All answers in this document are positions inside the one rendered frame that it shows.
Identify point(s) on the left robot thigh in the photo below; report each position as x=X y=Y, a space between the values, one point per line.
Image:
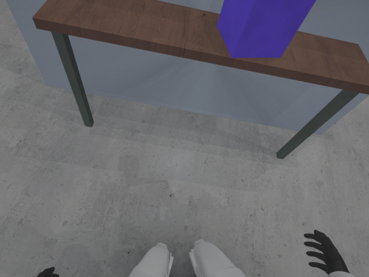
x=156 y=263

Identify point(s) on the table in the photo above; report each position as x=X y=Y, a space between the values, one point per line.
x=191 y=33

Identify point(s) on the carton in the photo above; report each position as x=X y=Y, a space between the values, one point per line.
x=261 y=28

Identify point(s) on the robot thigh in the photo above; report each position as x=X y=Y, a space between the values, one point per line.
x=156 y=263
x=210 y=261

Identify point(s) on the right robot thigh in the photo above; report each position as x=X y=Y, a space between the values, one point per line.
x=210 y=261

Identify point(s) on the robot right hand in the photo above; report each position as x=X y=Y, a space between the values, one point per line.
x=330 y=256

